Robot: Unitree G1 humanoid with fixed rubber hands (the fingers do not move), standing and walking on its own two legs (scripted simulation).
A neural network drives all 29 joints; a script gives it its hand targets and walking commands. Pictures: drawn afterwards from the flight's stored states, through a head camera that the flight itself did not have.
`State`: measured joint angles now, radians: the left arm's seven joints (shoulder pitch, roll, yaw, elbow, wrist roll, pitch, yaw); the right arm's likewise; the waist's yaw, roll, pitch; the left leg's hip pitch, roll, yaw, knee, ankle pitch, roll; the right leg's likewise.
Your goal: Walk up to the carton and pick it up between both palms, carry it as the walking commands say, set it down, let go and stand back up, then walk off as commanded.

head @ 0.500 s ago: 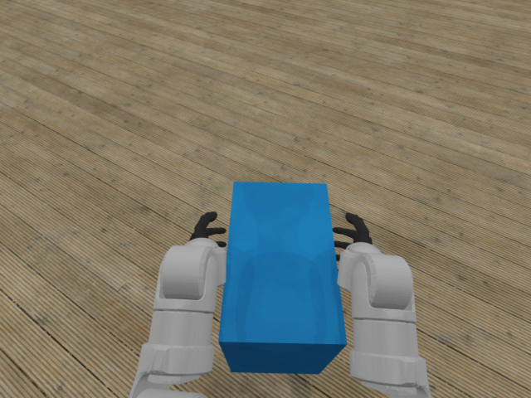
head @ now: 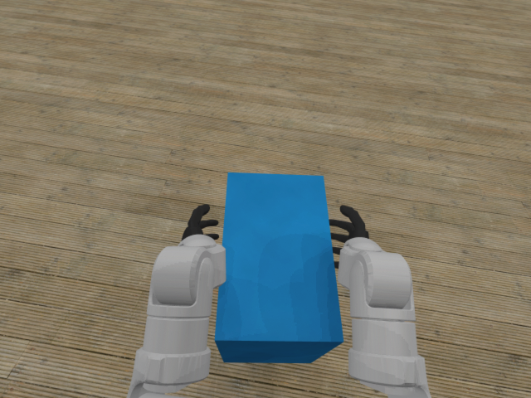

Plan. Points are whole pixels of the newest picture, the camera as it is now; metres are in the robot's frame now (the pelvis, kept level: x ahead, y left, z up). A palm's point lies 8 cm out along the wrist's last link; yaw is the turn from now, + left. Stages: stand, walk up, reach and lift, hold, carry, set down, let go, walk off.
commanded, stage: carry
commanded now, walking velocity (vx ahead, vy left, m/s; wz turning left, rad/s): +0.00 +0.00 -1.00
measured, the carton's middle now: (271, 273) +0.34 +0.02 +0.00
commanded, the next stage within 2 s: none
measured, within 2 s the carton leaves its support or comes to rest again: neither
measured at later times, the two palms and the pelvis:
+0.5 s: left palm (325, 259) +0.33 -0.05 +0.07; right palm (495, 325) +0.25 -0.26 +0.08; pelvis -0.02 -0.03 -0.01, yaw -26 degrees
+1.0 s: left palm (511, 376) +0.20 -0.29 +0.04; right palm out of the picture +0.01 -0.41 +0.05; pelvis -0.06 -0.07 -0.01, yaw -55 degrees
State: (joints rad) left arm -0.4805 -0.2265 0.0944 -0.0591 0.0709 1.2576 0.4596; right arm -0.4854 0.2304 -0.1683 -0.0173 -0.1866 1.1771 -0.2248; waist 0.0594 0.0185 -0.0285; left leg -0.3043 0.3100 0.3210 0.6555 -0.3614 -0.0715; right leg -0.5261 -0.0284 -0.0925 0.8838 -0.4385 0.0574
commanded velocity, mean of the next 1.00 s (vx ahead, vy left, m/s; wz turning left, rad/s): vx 0.00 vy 0.00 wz -1.00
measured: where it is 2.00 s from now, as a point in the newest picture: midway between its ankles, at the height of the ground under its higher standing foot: outside the picture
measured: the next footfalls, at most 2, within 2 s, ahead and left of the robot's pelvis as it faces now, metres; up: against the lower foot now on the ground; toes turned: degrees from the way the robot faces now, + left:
right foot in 0.08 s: +0.06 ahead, -0.16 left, +0.00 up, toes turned -10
left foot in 0.44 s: +0.08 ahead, +0.07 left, +0.00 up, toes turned -17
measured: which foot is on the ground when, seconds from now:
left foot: down 0.00-0.08, up 0.10-0.42, down 0.44-0.82, up 0.84-1.00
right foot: up 0.00-0.06, down 0.08-0.46, up 0.48-0.80, down 0.82-1.00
